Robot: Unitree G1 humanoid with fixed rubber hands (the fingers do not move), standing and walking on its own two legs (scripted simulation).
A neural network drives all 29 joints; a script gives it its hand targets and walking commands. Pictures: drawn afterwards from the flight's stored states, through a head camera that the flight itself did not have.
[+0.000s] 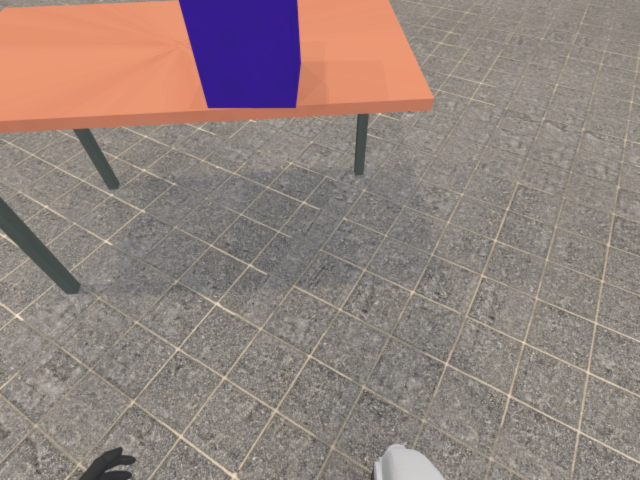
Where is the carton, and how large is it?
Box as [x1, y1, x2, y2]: [179, 0, 300, 107]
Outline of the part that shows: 179,0 208,107 295,107 300,65 296,0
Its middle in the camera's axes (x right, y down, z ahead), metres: -0.16 -0.46 +0.85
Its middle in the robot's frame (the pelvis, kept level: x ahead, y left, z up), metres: +0.97 +0.13 +0.11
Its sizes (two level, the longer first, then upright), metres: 0.210 0.200 0.250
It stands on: a table, 0.75 m high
